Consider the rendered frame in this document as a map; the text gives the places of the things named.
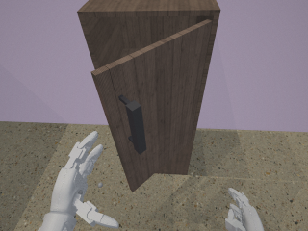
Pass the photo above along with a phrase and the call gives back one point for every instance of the cupboard door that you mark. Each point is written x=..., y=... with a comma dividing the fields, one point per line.
x=165, y=79

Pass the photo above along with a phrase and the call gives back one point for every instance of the handle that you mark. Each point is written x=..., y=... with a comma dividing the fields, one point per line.
x=135, y=118

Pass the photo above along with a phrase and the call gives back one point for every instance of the robot right hand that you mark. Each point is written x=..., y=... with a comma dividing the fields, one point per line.
x=247, y=216

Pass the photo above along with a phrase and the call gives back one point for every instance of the robot left forearm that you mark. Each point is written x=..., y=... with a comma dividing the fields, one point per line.
x=58, y=221

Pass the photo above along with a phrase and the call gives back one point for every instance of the robot left hand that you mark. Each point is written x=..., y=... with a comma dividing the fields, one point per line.
x=73, y=178

